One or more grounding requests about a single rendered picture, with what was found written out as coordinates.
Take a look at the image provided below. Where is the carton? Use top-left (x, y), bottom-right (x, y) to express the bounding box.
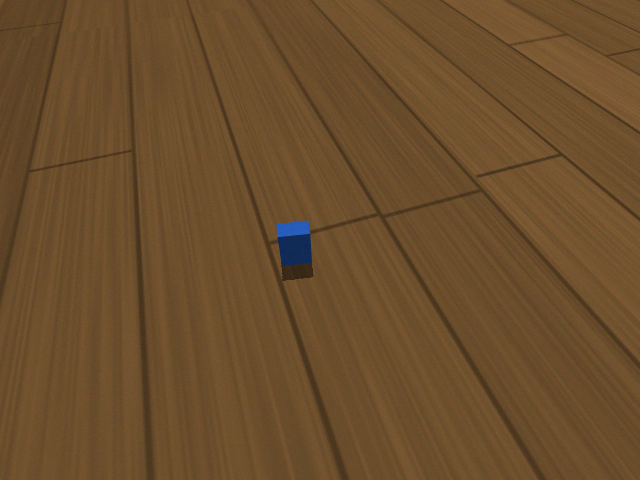
top-left (276, 221), bottom-right (312, 266)

